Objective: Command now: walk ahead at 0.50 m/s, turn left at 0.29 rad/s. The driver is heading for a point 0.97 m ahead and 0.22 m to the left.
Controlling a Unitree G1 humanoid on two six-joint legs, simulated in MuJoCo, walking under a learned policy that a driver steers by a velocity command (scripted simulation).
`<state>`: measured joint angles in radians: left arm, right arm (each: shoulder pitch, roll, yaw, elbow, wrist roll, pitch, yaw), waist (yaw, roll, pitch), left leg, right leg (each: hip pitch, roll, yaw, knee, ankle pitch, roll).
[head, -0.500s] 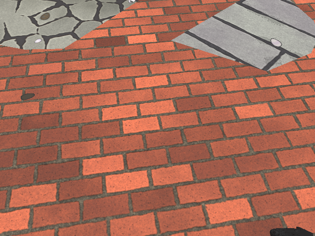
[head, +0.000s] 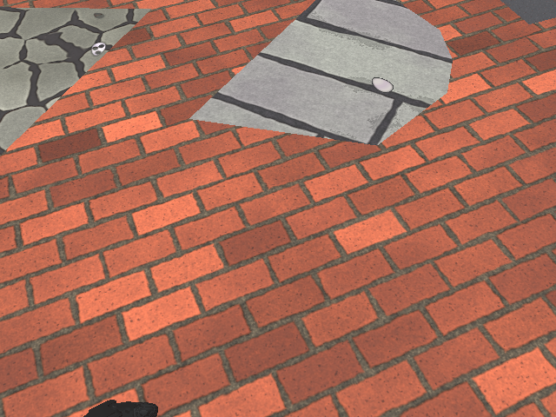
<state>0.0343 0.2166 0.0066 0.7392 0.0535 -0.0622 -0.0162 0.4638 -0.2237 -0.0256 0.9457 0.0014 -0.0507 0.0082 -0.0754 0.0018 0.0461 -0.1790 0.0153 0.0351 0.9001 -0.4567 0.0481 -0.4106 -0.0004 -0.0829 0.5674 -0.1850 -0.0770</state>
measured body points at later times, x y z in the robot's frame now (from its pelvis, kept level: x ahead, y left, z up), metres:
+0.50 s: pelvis +0.25 +0.05 -0.02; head +0.28 +0.07 +0.43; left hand +0.15 +0.30 -0.16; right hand +0.50 -0.12 -0.11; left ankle +0.32 +0.13 -0.73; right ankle +0.08 -0.09 -0.69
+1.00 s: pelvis +0.51 +0.13 +0.00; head +0.54 +0.13 +0.45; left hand +0.60 +0.41 -0.10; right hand +0.59 -0.13 -0.14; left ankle +0.32 +0.13 -0.73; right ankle +0.67 +0.10 -0.72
